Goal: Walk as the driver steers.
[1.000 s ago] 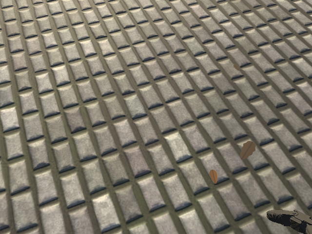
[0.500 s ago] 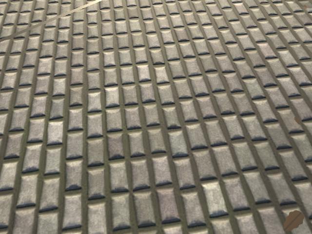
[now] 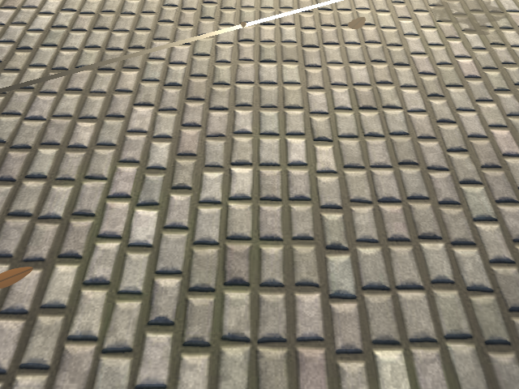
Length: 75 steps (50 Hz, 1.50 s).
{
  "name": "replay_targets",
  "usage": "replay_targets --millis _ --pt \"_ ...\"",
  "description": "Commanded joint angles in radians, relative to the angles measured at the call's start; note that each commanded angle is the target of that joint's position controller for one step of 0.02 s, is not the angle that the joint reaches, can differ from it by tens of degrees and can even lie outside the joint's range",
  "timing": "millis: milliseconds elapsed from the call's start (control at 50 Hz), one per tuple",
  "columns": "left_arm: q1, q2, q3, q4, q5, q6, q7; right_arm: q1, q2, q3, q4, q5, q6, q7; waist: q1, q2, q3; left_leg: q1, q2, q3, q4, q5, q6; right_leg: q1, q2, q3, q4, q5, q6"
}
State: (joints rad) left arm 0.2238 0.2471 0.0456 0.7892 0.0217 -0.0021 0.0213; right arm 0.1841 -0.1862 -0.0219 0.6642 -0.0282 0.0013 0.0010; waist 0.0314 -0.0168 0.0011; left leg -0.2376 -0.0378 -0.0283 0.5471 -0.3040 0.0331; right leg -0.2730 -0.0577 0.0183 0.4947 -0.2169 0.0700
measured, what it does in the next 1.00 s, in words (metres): walks ahead: left foot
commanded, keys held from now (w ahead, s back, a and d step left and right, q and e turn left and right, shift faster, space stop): no key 0.18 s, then w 0.80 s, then w+e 0.02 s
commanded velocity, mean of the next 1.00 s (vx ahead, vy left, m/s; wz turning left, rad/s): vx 0.30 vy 0.00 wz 0.02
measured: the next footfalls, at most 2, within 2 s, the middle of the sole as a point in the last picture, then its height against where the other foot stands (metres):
left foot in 0.94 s outside the picture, level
right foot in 1.44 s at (333, 321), level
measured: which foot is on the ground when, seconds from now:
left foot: down 0.00-0.44, up 0.46-0.92, down 0.94-1.00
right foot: down 0.00-0.96, up 0.98-1.00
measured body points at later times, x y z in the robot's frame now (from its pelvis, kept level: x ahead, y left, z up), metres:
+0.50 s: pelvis +0.08 -0.04 +0.00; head +0.08 -0.06 +0.45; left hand +0.17 +0.23 -0.11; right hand +0.14 -0.32 -0.14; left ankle -0.01 +0.09 -0.70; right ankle +0.07 -0.14 -0.73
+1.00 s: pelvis +0.33 -0.02 -0.02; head +0.37 -0.02 +0.43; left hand +0.29 +0.25 -0.15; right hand +0.56 -0.25 -0.09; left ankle +0.44 +0.07 -0.73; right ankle +0.11 -0.14 -0.66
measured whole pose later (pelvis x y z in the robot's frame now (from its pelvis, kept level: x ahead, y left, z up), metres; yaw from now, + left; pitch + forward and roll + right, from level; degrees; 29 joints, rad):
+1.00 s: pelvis +0.33 -0.02 -0.02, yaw -1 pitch +2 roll +1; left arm 0.43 0.26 0.04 0.96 -0.02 -0.06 0.00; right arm 0.02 -0.24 -0.05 0.69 0.01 -0.09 0.04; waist 0.05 -0.01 0.05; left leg -0.50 -0.03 0.06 0.58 -0.12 0.07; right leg -0.10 0.00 0.06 0.94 -0.48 -0.03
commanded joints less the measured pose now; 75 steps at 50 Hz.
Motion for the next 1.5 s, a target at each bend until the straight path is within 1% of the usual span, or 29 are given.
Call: replay_targets --millis 20,180,220,280,340,380,440,460,480,520,560,660,740,840,900,920,940,960,980,1000,1040,1120,1200,1280,1380,1440,1460,1480,1500 --pt "-0.022 0.093 0.024 -0.043 -0.001 -0.018 0.005 -0.018 -0.133 -0.039 -0.059 0.005 -0.017 -0.006 -0.011 0.064 0.006 -0.052 0.117 -0.139 -0.173 0.078 0.038 0.049 -0.011 0.013 -0.035 0.090 -0.011" --pt "-0.004 0.093 0.025 0.017 -0.009 -0.018 0.015 0.005 -0.111 -0.043 -0.019 0.013 -0.016 -0.006 -0.013 0.028 -0.029 0.012 0.094 -0.105 -0.137 0.252 0.039 0.075 -0.016 0.011 -0.029 0.139 -0.006" --pt "0.007 0.083 0.023 0.038 -0.012 -0.014 0.018 0.033 -0.118 -0.049 0.003 0.016 -0.010 -0.010 -0.021 0.052 -0.040 0.016 0.087 -0.113 -0.173 0.009 0.054 0.064 0.020 -0.035 0.010 -0.003 -0.010" --pt "-0.077 0.092 0.027 0.002 -0.031 -0.030 0.017 0.101 -0.210 -0.077 0.021 0.035 -0.007 -0.015 -0.078 0.173 0.094 0.008 0.232 -0.357 -0.325 -0.454 0.170 -0.182 0.057 -0.071 0.190 -0.201 -0.050" --pt "-0.106 0.094 0.029 -0.019 -0.054 -0.075 -0.009 0.130 -0.201 -0.077 0.044 0.042 -0.041 -0.022 -0.078 0.203 0.134 0.098 0.337 -0.476 -0.349 -0.334 0.233 -0.341 -0.014 0.013 0.306 -0.293 -0.128" --pt "-0.079 0.086 0.025 -0.003 -0.060 -0.097 -0.031 0.086 -0.198 -0.077 0.040 0.055 -0.050 -0.019 -0.048 0.143 0.104 0.108 0.309 -0.385 -0.319 -0.194 0.204 -0.256 -0.018 -0.002 0.169 -0.247 -0.162" --pt "0.179 0.114 0.048 0.117 -0.035 -0.100 -0.041 0.000 -0.170 -0.069 0.029 0.052 -0.043 -0.013 0.078 0.073 -0.014 -0.154 0.149 -0.143 -0.109 0.019 0.099 0.275 0.048 -0.037 0.003 0.033 -0.148" --pt "0.290 0.209 0.071 0.127 -0.035 -0.100 -0.033 -0.028 -0.101 -0.048 -0.003 0.041 -0.052 -0.014 0.110 -0.151 -0.037 -0.323 0.015 0.017 0.235 -0.011 0.011 0.399 -0.159 0.294 -0.161 -0.119 -0.230" --pt "0.333 0.256 0.076 0.124 -0.028 -0.106 -0.042 -0.019 -0.126 -0.056 -0.032 0.051 -0.071 -0.021 0.110 -0.305 -0.050 -0.503 -0.047 -0.017 0.482 -0.268 -0.019 0.461 -0.325 0.670 -0.298 -0.212 -0.360" --pt "0.180 0.146 0.041 0.075 -0.029 -0.110 -0.035 0.020 -0.185 -0.071 0.002 0.072 -0.092 -0.010 0.041 -0.116 0.063 -0.612 0.072 -0.075 0.626 -0.129 0.014 0.383 -0.285 0.524 -0.297 -0.292 -0.324" --pt "0.120 0.118 0.025 0.058 -0.024 -0.106 -0.038 -0.002 -0.180 -0.077 0.016 0.051 -0.095 -0.008 0.020 -0.051 0.083 -0.601 0.129 -0.050 0.571 0.031 0.028 0.336 -0.218 0.365 -0.330 -0.120 -0.263" --pt "0.181 0.122 0.016 0.088 -0.023 -0.092 -0.028 -0.064 -0.123 -0.063 -0.002 0.040 -0.078 0.009 0.016 -0.055 0.064 -0.557 0.134 0.023 0.410 0.196 -0.023 0.294 -0.145 0.134 -0.344 0.343 -0.251" --pt "0.211 0.142 0.015 0.099 -0.026 -0.083 -0.011 -0.213 -0.092 -0.042 -0.048 0.048 -0.086 0.024 0.051 -0.062 0.095 -0.450 0.101 0.060 0.133 0.367 -0.036 0.225 -0.114 0.054 -0.387 0.318 -0.235" --pt "0.251 0.157 0.024 0.129 -0.041 -0.074 -0.007 -0.313 -0.116 -0.040 -0.087 0.056 -0.101 0.050 0.046 -0.063 0.132 -0.428 0.079 0.047 -0.015 0.357 0.009 0.334 -0.183 0.054 -0.352 0.369 -0.238" --pt "0.228 0.192 0.039 0.126 -0.036 -0.062 -0.003 -0.207 -0.174 -0.063 -0.064 0.050 -0.103 0.049 -0.037 -0.106 0.021 -0.245 0.015 0.084 -0.027 0.248 0.066 0.415 -0.193 0.037 -0.170 0.804 -0.211" --pt "0.210 0.191 0.038 0.122 -0.031 -0.053 -0.002 -0.055 -0.212 -0.083 -0.019 0.051 -0.099 0.041 -0.119 -0.105 -0.076 -0.047 -0.016 0.109 -0.048 0.258 0.099 0.387 -0.159 0.006 0.005 0.936 -0.190" --pt "0.195 0.175 0.030 0.106 -0.023 -0.051 0.000 0.134 -0.253 -0.098 0.029 0.045 -0.094 0.028 -0.199 -0.085 -0.200 0.279 0.072 0.016 -0.004 0.279 0.146 0.189 -0.127 -0.001 0.248 0.796 -0.162" --pt "0.324 0.041 -0.010 0.082 -0.019 -0.066 -0.013 0.258 -0.351 -0.120 0.059 0.019 -0.094 0.024 -0.151 0.168 -0.385 0.713 0.361 -0.467 -0.034 0.086 0.318 -0.240 0.051 -0.019 0.684 0.207 -0.095" --pt "0.321 0.064 -0.009 0.110 -0.035 -0.094 -0.022 0.272 -0.270 -0.097 0.077 0.031 -0.092 0.025 -0.160 0.233 -0.471 0.729 0.434 -0.757 -0.216 -0.042 0.346 -0.365 0.117 0.132 0.845 -0.338 -0.102" --pt "0.202 0.160 0.021 0.067 -0.071 -0.107 -0.027 0.179 -0.219 -0.079 0.074 0.038 -0.090 0.021 -0.151 0.182 -0.264 0.572 0.396 -0.599 -0.250 -0.095 0.276 -0.461 0.052 0.134 0.899 -0.294 -0.115" --pt "0.074 0.149 0.025 0.036 -0.061 -0.107 -0.016 0.032 -0.160 -0.059 0.070 0.033 -0.098 0.022 -0.084 0.023 -0.052 0.227 0.316 -0.330 -0.326 0.069 0.199 -0.409 -0.041 0.080 0.785 -0.127 -0.124" --pt "0.162 0.081 0.026 0.056 -0.055 -0.051 -0.006 -0.015 -0.142 -0.059 0.112 0.019 -0.134 0.029 0.003 0.087 0.001 0.002 0.265 -0.116 -0.434 0.191 0.190 -0.284 -0.096 0.098 0.692 -0.037 -0.100" --pt "0.053 0.088 0.030 0.005 -0.043 -0.046 -0.006 0.018 -0.188 -0.069 0.152 0.011 -0.136 0.011 -0.014 0.062 0.047 0.029 0.262 0.008 -0.461 0.287 0.184 -0.409 -0.090 0.123 0.523 0.164 -0.073" --pt "-0.100 0.050 0.012 -0.055 -0.023 -0.063 -0.036 0.028 -0.213 -0.063 0.165 0.016 -0.120 -0.013 -0.063 0.044 0.069 0.034 0.214 0.172 -0.400 0.584 0.135 -0.308 -0.040 -0.009 0.225 0.368 -0.071" --pt "-0.125 0.091 0.027 -0.131 -0.022 -0.050 -0.075 0.054 -0.268 -0.079 0.180 0.047 -0.062 -0.036 -0.056 0.083 0.013 0.254 0.288 0.180 -0.209 0.793 0.103 -0.308 0.008 -0.053 0.113 0.197 -0.112" --pt "0.122 0.197 0.080 -0.090 -0.021 -0.055 -0.071 0.025 -0.258 -0.078 0.154 0.052 -0.032 -0.049 0.071 0.039 -0.118 0.212 0.209 0.216 0.213 0.813 0.021 0.004 0.100 -0.075 -0.041 0.280 -0.187" --pt "0.167 0.294 0.101 -0.099 -0.018 -0.048 -0.044 0.084 -0.192 -0.053 0.129 0.008 -0.040 -0.041 0.048 -0.151 -0.223 -0.038 0.125 0.223 0.530 0.298 -0.043 0.280 -0.102 0.194 0.015 0.745 -0.265" --pt "0.104 0.347 0.099 -0.149 0.000 -0.050 -0.041 0.190 -0.126 -0.024 0.100 -0.001 -0.056 -0.020 -0.044 -0.289 -0.392 -0.373 -0.075 0.068 0.880 -0.422 -0.098 0.562 -0.355 0.673 -0.017 0.910 -0.529" --pt "0.093 0.261 0.084 -0.179 -0.007 -0.040 -0.046 0.134 -0.230 -0.046 0.119 0.020 -0.065 -0.004 0.034 -0.098 -0.468 -0.400 -0.007 -0.101 0.923 -0.356 -0.076 0.530 -0.305 0.613 -0.067 0.715 -0.497"
Keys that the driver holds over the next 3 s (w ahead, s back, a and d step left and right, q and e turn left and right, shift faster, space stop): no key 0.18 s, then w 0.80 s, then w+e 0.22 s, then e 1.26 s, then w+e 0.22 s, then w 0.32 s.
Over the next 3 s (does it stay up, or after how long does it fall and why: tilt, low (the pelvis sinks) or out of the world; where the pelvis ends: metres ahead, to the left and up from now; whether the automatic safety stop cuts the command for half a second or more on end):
stays up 0.75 -0.14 0.01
